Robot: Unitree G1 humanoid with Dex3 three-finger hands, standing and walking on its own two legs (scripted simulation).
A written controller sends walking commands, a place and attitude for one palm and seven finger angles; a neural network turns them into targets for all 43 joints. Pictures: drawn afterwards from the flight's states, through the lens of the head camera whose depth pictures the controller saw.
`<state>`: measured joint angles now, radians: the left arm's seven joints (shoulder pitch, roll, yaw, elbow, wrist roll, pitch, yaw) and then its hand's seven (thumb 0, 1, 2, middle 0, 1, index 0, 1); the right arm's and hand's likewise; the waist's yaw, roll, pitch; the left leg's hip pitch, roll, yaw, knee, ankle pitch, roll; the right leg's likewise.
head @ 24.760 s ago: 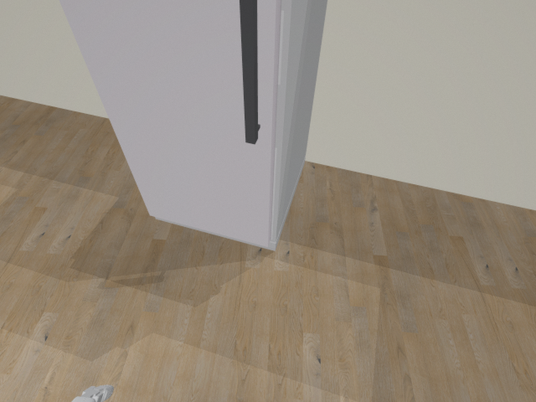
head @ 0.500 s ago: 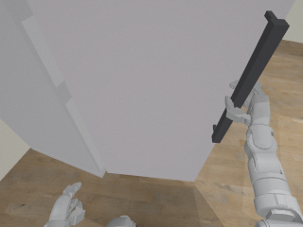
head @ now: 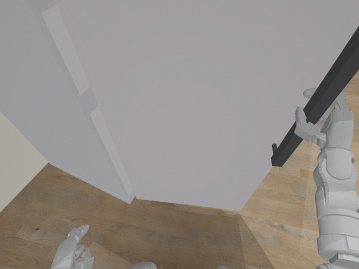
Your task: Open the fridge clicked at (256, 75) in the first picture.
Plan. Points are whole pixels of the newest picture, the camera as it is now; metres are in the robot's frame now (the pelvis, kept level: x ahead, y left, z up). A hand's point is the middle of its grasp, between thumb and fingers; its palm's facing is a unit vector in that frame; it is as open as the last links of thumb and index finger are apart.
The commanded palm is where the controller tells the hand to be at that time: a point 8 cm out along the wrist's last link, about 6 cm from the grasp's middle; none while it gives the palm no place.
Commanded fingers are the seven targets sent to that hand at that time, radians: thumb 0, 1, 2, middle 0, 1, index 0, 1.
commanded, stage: stop walking and hold the door back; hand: right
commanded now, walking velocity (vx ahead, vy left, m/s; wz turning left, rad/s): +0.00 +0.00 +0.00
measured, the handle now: (308, 106) +0.45 -0.22 +0.13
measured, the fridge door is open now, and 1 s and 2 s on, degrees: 71 74 73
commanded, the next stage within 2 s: loosen the grip on the handle in 0.30 s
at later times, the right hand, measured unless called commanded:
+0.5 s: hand (306, 127) +0.39 -0.20 +0.13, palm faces +0.19 +0.97 -0.14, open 6.7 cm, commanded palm +0.35 -0.25 +0.13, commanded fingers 0.00 -0.17 -0.55 0.45 1.40 0.45 1.40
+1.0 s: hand (301, 134) +0.39 -0.20 +0.12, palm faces +0.20 +0.97 -0.16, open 14.2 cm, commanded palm +0.35 -0.25 +0.12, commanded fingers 0.00 0.55 -0.20 0.25 1.15 0.25 1.15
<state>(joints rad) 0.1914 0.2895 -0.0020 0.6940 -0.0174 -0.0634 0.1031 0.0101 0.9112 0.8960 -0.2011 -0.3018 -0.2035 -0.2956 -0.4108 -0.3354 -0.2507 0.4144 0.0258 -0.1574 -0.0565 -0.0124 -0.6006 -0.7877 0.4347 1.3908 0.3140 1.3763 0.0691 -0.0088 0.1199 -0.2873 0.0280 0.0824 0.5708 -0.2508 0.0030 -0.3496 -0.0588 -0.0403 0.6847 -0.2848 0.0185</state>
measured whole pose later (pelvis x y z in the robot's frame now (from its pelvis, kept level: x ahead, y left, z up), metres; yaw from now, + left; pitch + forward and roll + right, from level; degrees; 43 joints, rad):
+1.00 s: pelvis -0.01 +0.00 -0.01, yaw +4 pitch +4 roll +1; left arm 0.32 0.25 -0.03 0.68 -0.02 -0.14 0.06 0.01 0.90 0.90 -0.20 -0.30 -0.20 -0.30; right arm -0.38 -0.34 -0.25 0.56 0.06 -0.33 -0.04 -0.01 0.52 -0.21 0.38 1.26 0.30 1.22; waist 0.03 0.00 -0.04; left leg -0.44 -0.02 0.01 0.68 -0.31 0.01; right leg -0.49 -0.03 -0.01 0.69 -0.27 0.00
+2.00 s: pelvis +0.00 -0.01 -0.02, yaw +3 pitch +4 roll +1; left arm 0.28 0.26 -0.03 0.63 -0.02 -0.15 0.08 0.01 0.90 0.90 -0.20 -0.30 -0.21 -0.30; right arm -0.01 -0.34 -0.37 0.20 0.18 -0.27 0.11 -0.02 0.55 -0.19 0.25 1.15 0.26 1.15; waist -0.03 -0.03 -0.08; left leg -0.44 -0.01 0.03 0.73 -0.37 0.00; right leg -0.50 -0.02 0.01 0.77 -0.33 0.00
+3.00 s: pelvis +0.01 +0.00 +0.00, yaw +1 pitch -1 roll +1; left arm 0.24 0.25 -0.07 0.63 -0.05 -0.27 0.12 0.01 0.90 0.90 -0.20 -0.30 -0.21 -0.30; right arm 0.30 -0.29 -0.37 -0.25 0.35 0.10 0.17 -0.02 0.52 -0.21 0.25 1.13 0.25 1.13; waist -0.09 -0.04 -0.08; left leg -0.25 0.00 0.06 0.62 -0.34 0.01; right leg -0.33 -0.01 0.04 0.65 -0.30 0.01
